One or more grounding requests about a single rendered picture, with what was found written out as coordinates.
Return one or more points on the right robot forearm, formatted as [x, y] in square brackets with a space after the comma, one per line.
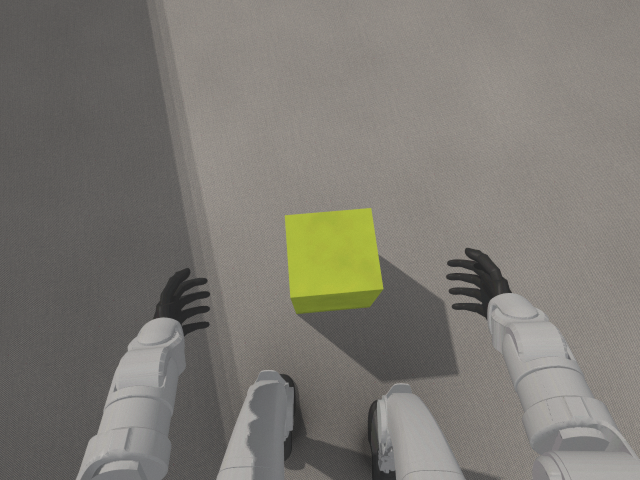
[560, 411]

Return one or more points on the robot left hand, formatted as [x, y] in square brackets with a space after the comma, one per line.
[171, 302]

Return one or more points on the left robot forearm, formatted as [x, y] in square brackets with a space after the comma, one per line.
[132, 441]

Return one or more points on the left robot foot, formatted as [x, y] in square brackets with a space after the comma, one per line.
[288, 442]

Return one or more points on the right robot shin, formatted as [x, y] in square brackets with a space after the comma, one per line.
[386, 455]

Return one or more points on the robot right hand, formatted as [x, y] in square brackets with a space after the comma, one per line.
[490, 281]

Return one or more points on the carton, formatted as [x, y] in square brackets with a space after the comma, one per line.
[333, 260]

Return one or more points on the right robot upper arm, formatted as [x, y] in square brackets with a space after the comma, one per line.
[586, 465]

